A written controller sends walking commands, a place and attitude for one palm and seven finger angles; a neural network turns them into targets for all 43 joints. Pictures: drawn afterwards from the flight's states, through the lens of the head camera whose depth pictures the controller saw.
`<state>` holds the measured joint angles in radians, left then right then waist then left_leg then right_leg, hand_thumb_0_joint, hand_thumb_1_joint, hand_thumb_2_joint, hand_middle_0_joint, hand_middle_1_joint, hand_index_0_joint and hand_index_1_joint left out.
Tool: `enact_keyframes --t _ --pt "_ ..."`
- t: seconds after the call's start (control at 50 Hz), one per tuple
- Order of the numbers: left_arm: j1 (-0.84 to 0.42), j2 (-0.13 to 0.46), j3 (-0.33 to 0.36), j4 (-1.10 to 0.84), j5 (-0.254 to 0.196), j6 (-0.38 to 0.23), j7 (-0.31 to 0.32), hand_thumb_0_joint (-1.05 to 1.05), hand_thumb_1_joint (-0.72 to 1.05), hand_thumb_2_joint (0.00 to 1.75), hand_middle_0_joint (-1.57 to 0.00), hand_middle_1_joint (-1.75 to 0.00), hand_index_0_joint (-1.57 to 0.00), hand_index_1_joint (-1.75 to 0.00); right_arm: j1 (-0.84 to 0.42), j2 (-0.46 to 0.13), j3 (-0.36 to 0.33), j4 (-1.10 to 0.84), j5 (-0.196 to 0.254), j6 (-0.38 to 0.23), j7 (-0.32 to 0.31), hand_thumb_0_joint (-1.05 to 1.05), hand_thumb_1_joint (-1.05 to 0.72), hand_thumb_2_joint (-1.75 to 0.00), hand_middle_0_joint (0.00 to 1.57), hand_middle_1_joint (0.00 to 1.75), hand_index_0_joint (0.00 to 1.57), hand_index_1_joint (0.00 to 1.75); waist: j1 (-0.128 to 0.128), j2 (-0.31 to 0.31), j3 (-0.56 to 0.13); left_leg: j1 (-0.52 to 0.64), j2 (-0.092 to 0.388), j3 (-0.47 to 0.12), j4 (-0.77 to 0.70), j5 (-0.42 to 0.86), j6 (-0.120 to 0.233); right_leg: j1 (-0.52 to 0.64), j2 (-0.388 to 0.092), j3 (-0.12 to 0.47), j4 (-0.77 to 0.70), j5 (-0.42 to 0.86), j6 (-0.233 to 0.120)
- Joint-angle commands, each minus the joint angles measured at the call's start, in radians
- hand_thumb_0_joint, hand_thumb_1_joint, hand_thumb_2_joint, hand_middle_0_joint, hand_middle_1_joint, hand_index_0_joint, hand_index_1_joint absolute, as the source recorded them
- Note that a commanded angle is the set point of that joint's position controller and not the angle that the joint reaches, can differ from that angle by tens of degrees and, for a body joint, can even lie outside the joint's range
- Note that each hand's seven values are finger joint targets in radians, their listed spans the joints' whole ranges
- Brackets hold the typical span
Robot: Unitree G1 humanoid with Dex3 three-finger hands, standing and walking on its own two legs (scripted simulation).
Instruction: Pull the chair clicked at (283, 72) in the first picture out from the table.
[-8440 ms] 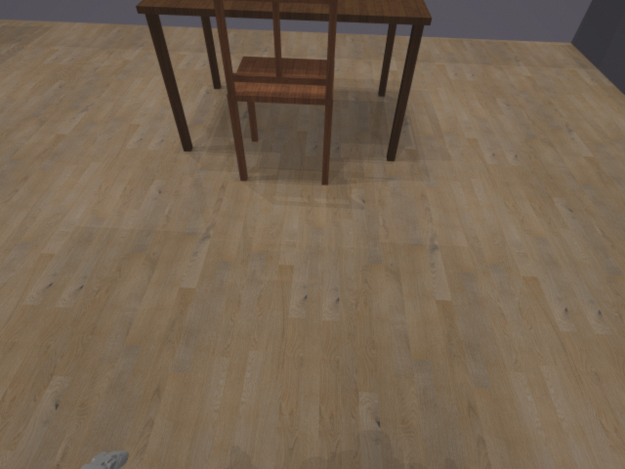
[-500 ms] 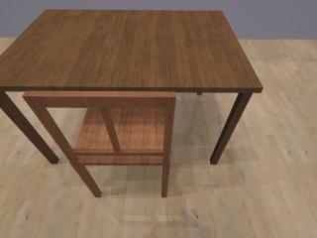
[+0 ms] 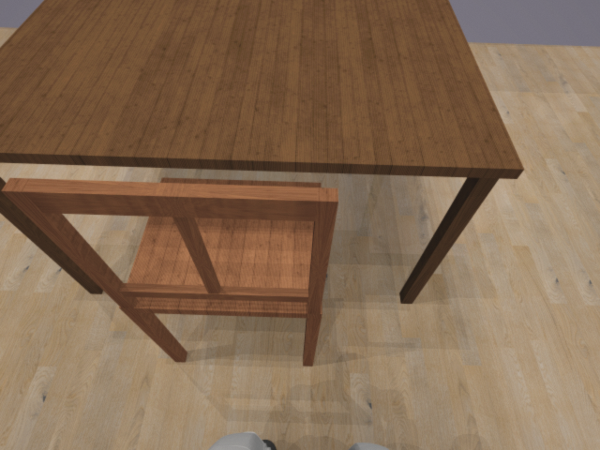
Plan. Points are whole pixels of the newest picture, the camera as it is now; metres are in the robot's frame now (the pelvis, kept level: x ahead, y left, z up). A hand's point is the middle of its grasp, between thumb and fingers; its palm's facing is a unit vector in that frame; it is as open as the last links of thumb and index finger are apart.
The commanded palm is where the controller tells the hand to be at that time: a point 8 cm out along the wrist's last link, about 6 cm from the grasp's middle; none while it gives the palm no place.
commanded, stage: come to a stop and stand still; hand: left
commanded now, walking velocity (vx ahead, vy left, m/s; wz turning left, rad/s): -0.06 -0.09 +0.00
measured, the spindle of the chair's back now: (200, 257) +0.40 +0.20 -0.08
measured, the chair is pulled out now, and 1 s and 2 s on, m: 0.00 0.00 0.00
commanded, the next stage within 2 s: look again from close up in 0.50 s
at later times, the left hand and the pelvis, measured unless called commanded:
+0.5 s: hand out of the picture +0.04 +0.15 -0.16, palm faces +0.02 -0.98 -0.21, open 7.3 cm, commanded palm none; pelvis -0.02 -0.03 +0.00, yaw +1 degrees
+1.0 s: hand out of the picture -0.01 +0.16 -0.17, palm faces +0.02 -0.98 -0.18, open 7.4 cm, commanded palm none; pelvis +0.00 -0.01 +0.01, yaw +0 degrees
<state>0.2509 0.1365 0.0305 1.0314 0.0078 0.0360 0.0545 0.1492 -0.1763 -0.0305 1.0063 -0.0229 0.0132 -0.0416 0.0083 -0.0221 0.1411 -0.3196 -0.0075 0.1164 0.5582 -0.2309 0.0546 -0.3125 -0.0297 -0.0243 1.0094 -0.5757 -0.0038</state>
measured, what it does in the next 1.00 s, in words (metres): steps on the spot: right foot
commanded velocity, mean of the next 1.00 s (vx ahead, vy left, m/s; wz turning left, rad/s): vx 0.00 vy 0.00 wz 0.00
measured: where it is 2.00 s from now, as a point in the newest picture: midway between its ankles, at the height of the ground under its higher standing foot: outside the picture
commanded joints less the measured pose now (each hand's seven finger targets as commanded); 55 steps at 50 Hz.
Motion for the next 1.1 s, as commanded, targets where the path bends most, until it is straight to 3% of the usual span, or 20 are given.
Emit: enact_keyframes --t 0.0,0.06,0.1,0.12,0.14,0.16,0.18,0.2,0.22,0.26,0.3,0.32,0.34,0.36,0.42,0.52,0.58,0.82,0.94,1.08 --pt "0.123 0.062 0.024 -0.050 0.009 -0.002 -0.006 0.00 0.90 0.90 -0.20 -0.30 -0.20 -0.30 0.039 -0.143 -0.028 -0.057 -0.001 0.005 -0.003 0.00 -0.90 -0.90 0.20 0.30 0.20 0.30 0.009 0.139 -0.195 0.113 0.294 -0.239 -0.184 0.504 0.161 -0.016 -0.007 0.034 -0.020 0.049 0.010" --pt "0.103 0.069 0.021 -0.070 0.013 -0.003 -0.012 0.00 0.90 0.90 -0.20 -0.30 -0.20 -0.30 0.036 -0.156 -0.037 -0.063 -0.004 0.009 0.003 0.00 -0.90 -0.90 0.20 0.30 0.20 0.30 0.002 0.161 -0.206 0.094 0.287 -0.246 -0.197 0.352 0.144 0.021 -0.003 0.006 -0.162 0.081 0.009" --pt "0.132 0.076 0.020 -0.064 0.016 -0.012 -0.014 0.00 0.90 0.90 -0.20 -0.30 -0.20 -0.30 0.030 -0.153 -0.041 -0.060 -0.001 0.014 0.009 0.00 -0.90 -0.90 0.20 0.30 0.20 0.30 0.016 0.131 -0.225 0.086 0.256 -0.220 -0.140 0.270 0.102 0.098 0.001 -0.011 -0.369 0.203 0.011" --pt "0.194 0.110 0.008 -0.049 0.010 -0.049 0.005 0.00 0.90 0.90 -0.20 -0.30 -0.20 -0.30 -0.014 -0.197 -0.061 -0.094 0.026 -0.023 0.011 0.00 -0.90 -0.90 0.20 0.30 0.20 0.30 0.063 -0.074 -0.372 0.238 0.226 -0.174 0.097 0.451 0.036 0.078 -0.041 0.077 -0.656 0.413 0.017" --pt "0.123 0.193 0.024 -0.101 0.025 -0.067 0.008 0.00 0.90 0.90 -0.20 -0.30 -0.20 -0.30 0.047 -0.159 -0.047 -0.143 0.024 -0.024 0.023 0.00 -0.90 -0.90 0.20 0.30 0.20 0.30 0.011 -0.149 -0.319 0.074 0.113 -0.121 0.192 0.253 -0.025 0.243 -0.124 0.123 -0.659 0.829 0.002" --pt "0.058 0.209 0.026 -0.145 0.017 -0.072 0.007 0.00 0.90 0.90 -0.20 -0.30 -0.20 -0.30 0.070 -0.063 -0.029 -0.157 0.016 -0.022 0.035 0.00 -0.90 -0.90 0.20 0.30 0.20 0.30 -0.014 -0.338 -0.289 -0.119 0.019 -0.076 0.227 -0.182 -0.056 0.275 -0.263 0.262 -0.576 1.074 -0.057" --pt "0.051 0.192 0.003 -0.145 0.025 -0.080 0.006 0.00 0.90 0.90 -0.20 -0.30 -0.20 -0.30 0.041 -0.061 -0.028 -0.138 0.010 -0.012 0.039 0.00 -0.90 -0.90 0.20 0.30 0.20 0.30 -0.011 -0.148 -0.264 -0.092 0.023 -0.089 0.265 -0.206 -0.068 0.228 -0.269 0.235 -0.545 1.078 -0.129" --pt "0.015 0.193 0.008 -0.160 0.026 -0.082 0.010 0.00 0.90 0.90 -0.20 -0.30 -0.20 -0.30 0.036 -0.059 -0.028 -0.144 0.011 -0.007 0.041 0.00 -0.90 -0.90 0.20 0.30 0.20 0.30 -0.034 -0.087 -0.227 -0.092 0.025 -0.090 0.242 -0.184 -0.060 0.224 -0.217 0.168 -0.532 1.049 -0.138" --pt "0.014 0.202 0.017 -0.165 0.022 -0.080 0.012 0.00 0.90 0.90 -0.20 -0.30 -0.20 -0.30 0.033 -0.058 -0.027 -0.150 0.012 -0.002 0.041 0.00 -0.90 -0.90 0.20 0.30 0.20 0.30 -0.030 -0.141 -0.213 -0.074 0.019 -0.076 0.202 -0.163 -0.054 0.195 -0.207 0.186 -0.520 0.999 -0.139" --pt "-0.017 0.202 0.006 -0.175 0.015 -0.072 0.008 0.00 0.90 0.90 -0.20 -0.30 -0.20 -0.30 0.056 -0.060 -0.023 -0.142 0.012 0.002 0.038 0.00 -0.90 -0.90 0.20 0.30 0.20 0.30 -0.048 -0.160 -0.124 0.005 0.022 -0.061 0.106 -0.086 -0.049 0.087 -0.183 0.144 -0.535 0.845 -0.125" --pt "-0.040 0.193 -0.001 -0.181 0.010 -0.059 0.001 0.00 0.90 0.90 -0.20 -0.30 -0.20 -0.30 0.106 -0.086 -0.021 -0.115 0.011 -0.006 0.040 0.00 -0.90 -0.90 0.20 0.30 0.20 0.30 -0.061 -0.045 -0.060 0.130 0.058 -0.114 -0.040 0.062 -0.037 -0.072 -0.109 0.111 -0.548 0.454 -0.070" --pt "-0.023 0.177 -0.004 -0.180 0.007 -0.053 -0.001 0.00 0.90 0.90 -0.20 -0.30 -0.20 -0.30 0.098 -0.109 -0.019 -0.114 0.005 -0.013 0.039 0.00 -0.90 -0.90 0.20 0.30 0.20 0.30 -0.041 0.044 -0.027 0.095 0.106 -0.173 -0.100 0.068 -0.015 -0.073 -0.058 0.086 -0.553 0.314 -0.042" --pt "0.011 0.162 -0.006 -0.170 0.009 -0.043 -0.002 0.00 0.90 0.90 -0.20 -0.30 -0.20 -0.30 0.089 -0.117 -0.016 -0.114 0.001 -0.015 0.039 0.00 -0.90 -0.90 0.20 0.30 0.20 0.30 -0.018 0.102 0.004 0.028 0.138 -0.221 -0.163 -0.022 0.009 -0.045 -0.026 0.067 -0.568 0.191 -0.030" --pt "0.034 0.165 -0.008 -0.159 0.012 -0.040 -0.002 0.00 0.90 0.90 -0.20 -0.30 -0.20 -0.30 0.065 -0.117 -0.014 -0.113 0.000 -0.014 0.039 0.00 -0.90 -0.90 0.20 0.30 0.20 0.30 -0.003 0.142 0.044 -0.051 0.132 -0.261 -0.215 -0.146 0.016 -0.009 -0.016 0.060 -0.571 0.155 -0.025" --pt "0.074 0.172 -0.010 -0.136 0.013 -0.048 -0.009 0.00 0.90 0.90 -0.20 -0.30 -0.20 -0.30 0.063 -0.123 -0.010 -0.116 0.003 -0.015 0.038 0.00 -0.90 -0.90 0.20 0.30 0.20 0.30 0.002 0.055 0.009 -0.038 0.095 -0.223 -0.211 -0.192 -0.003 0.018 -0.034 0.100 -0.622 0.167 -0.037" --pt "0.069 0.172 -0.007 -0.130 0.010 -0.054 -0.015 0.00 0.90 0.90 -0.20 -0.30 -0.20 -0.30 0.128 -0.114 -0.008 -0.088 0.001 -0.019 0.037 0.00 -0.90 -0.90 0.20 0.30 0.20 0.30 -0.019 0.032 -0.103 0.053 0.087 -0.191 -0.184 -0.156 -0.016 0.018 -0.060 0.111 -0.663 0.125 -0.041" --pt "0.079 0.167 -0.010 -0.115 0.009 -0.057 -0.016 0.00 0.90 0.90 -0.20 -0.30 -0.20 -0.30 0.139 -0.112 -0.004 -0.069 0.004 -0.023 0.036 0.00 -0.90 -0.90 0.20 0.30 0.20 0.30 -0.016 0.019 -0.103 0.047 0.090 -0.194 -0.188 -0.153 -0.016 0.018 -0.062 0.106 -0.669 0.130 -0.039" --pt "0.145 0.136 -0.031 -0.010 0.005 -0.069 -0.009 0.00 0.90 0.90 -0.20 -0.30 -0.20 -0.30 0.181 -0.096 0.014 0.033 0.018 -0.047 0.027 0.00 -0.90 -0.90 0.20 0.30 0.20 0.30 -0.007 0.021 -0.118 0.122 0.109 -0.176 -0.176 0.100 -0.003 0.085 -0.068 0.081 -0.641 0.378 -0.027" --pt "0.151 0.128 -0.034 0.020 0.007 -0.065 -0.007 0.00 0.90 0.90 -0.20 -0.30 -0.20 -0.30 0.171 -0.088 0.016 0.060 0.021 -0.048 0.023 0.00 -0.90 -0.90 0.20 0.30 0.20 0.30 -0.002 0.030 -0.072 0.119 0.114 -0.179 -0.201 0.105 0.000 0.082 -0.062 0.070 -0.648 0.374 -0.018" --pt "0.145 0.119 -0.033 0.031 0.010 -0.066 -0.005 0.00 0.90 0.90 -0.20 -0.30 -0.20 -0.30 0.158 -0.088 0.015 0.071 0.020 -0.051 0.021 0.00 -0.90 -0.90 0.20 0.30 0.20 0.30 -0.004 0.018 -0.083 0.154 0.114 -0.176 -0.205 0.152 0.001 0.089 -0.070 0.068 -0.650 0.405 -0.012"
